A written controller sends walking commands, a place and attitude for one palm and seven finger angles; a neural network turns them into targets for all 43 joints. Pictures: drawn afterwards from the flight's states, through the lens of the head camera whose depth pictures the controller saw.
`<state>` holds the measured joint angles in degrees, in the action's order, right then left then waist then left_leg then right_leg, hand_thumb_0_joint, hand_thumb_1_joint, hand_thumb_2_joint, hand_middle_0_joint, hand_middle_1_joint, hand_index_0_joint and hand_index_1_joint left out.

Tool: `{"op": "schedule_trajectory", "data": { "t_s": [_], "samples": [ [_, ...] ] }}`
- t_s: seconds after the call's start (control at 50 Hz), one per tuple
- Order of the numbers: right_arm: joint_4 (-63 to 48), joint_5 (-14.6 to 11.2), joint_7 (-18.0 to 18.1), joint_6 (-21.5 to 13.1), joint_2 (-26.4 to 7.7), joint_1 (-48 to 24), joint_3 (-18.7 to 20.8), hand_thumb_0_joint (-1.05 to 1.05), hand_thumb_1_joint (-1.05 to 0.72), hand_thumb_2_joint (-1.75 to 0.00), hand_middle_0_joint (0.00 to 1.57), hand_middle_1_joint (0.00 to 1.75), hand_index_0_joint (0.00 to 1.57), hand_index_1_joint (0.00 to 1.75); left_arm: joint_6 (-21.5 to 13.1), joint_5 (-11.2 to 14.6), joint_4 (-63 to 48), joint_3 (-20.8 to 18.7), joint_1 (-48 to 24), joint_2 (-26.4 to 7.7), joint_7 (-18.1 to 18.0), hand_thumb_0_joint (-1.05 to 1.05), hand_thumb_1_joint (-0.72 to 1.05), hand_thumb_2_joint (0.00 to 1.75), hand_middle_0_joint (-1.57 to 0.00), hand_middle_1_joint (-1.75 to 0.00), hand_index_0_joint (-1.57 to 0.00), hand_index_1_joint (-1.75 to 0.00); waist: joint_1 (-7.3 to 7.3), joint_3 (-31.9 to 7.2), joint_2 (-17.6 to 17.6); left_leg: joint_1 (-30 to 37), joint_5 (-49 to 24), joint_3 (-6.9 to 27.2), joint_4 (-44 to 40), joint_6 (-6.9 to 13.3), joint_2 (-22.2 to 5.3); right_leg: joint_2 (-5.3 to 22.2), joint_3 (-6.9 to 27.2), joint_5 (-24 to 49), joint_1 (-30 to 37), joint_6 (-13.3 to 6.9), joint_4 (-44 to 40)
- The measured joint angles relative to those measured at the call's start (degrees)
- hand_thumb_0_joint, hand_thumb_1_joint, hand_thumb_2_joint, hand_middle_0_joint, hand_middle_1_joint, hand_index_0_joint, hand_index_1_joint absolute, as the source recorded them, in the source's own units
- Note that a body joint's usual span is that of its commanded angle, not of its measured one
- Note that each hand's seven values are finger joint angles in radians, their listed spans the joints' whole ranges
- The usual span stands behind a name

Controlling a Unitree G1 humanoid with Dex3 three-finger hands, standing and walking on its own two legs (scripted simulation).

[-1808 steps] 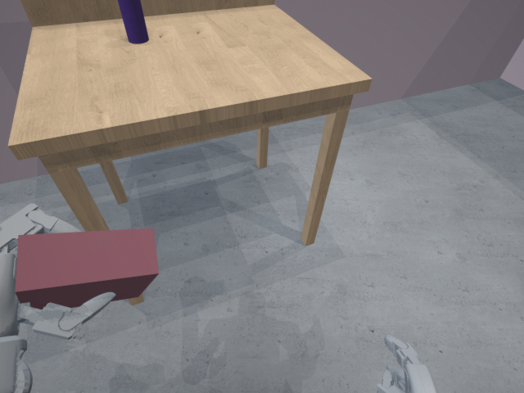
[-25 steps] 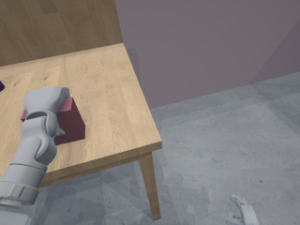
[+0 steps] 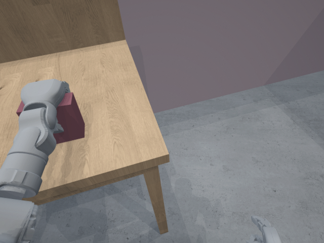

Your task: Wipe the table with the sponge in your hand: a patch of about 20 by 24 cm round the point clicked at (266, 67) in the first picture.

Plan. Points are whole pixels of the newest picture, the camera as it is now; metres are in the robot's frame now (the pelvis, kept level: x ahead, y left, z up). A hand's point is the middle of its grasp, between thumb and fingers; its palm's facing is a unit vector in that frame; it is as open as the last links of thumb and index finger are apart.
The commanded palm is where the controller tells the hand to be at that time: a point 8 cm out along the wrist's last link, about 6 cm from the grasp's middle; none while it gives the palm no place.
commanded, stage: wipe forward along the middle lane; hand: left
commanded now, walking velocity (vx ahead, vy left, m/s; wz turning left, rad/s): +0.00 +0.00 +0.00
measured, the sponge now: (58, 126) +0.36 +0.33 +0.10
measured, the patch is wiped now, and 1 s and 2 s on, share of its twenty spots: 1.00 1.00 1.00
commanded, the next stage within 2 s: slide back across to the first lane in 0.68 s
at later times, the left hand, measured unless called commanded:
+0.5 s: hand (52, 100) +0.41 +0.34 +0.15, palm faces -0.09 +0.04 -1.00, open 9.7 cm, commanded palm +0.40 +0.35 +0.17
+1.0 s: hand (50, 93) +0.44 +0.36 +0.15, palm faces -0.07 +0.03 -1.00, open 9.7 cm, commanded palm +0.41 +0.37 +0.18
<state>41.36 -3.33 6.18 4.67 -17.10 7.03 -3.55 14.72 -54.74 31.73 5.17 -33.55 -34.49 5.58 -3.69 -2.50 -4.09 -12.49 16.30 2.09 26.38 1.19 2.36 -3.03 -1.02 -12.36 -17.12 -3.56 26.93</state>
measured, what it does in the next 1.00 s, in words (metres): stands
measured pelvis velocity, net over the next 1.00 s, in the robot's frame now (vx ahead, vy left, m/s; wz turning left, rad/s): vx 0.01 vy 0.02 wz -0.03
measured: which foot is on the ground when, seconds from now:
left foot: down 0.00-1.00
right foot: down 0.00-1.00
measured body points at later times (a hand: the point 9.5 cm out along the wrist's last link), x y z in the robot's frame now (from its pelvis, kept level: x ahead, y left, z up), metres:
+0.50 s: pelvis +0.00 +0.00 +0.00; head +0.03 -0.03 +0.45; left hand +0.41 +0.34 +0.20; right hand +0.11 -0.27 -0.13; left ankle -0.03 +0.11 -0.74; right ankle +0.02 -0.08 -0.74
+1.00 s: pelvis +0.01 +0.02 +0.00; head +0.04 +0.00 +0.45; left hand +0.44 +0.36 +0.20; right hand +0.09 -0.26 -0.13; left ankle -0.03 +0.11 -0.74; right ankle +0.02 -0.08 -0.74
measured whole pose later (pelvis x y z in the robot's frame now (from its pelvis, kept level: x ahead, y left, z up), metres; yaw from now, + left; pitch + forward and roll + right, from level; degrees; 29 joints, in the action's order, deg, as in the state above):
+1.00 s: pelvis +0.01 +0.02 +0.00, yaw -2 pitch +8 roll -1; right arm 42.3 -4.2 6.0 7.3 -17.4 14.5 -1.7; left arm 1.3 -57.8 54.7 -0.7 -46.7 -42.0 1.9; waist 0.7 -4.0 -2.8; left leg -18.4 16.9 0.4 27.5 2.7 2.4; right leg -3.1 0.7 -11.3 -22.4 -2.2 25.8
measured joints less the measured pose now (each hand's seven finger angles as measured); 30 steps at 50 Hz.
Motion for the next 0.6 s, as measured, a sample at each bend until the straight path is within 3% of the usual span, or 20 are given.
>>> {"op": "schedule_trajectory", "data": {
  "t_s": [0.26,0.6],
  "samples": [
    [0.5,-0.1,0.0,0.7,-1.0,3.2,1.1,0.01,-0.91,-0.9,0.21,0.3,0.2,0.3,-6.2,0.1,6.7,-3.8,-2.4,-3.0,-0.5,0.0,-0.53,1.12,-0.77,-1.38,-0.81,-1.37,1.32,-0.3,0.2,-1.7,1.2,-0.5,1.5,-0.2,-0.6,-0.6,0.4,-0.8,-1.8,-0.3,1.2],
    [1.0,-0.5,0.0,1.6,-1.2,6.2,2.1,0.01,-0.91,-0.9,0.21,0.3,0.2,0.3,-11.0,-2.0,17.8,-4.4,-9.7,-6.4,-1.4,0.01,-0.53,1.12,-0.78,-1.38,-0.81,-1.37,3.36,-0.9,0.7,-5.3,1.1,-0.8,2.2,0.2,-0.7,-0.7,0.6,0.1,-4.9,0.1,0.7]
  ]
}}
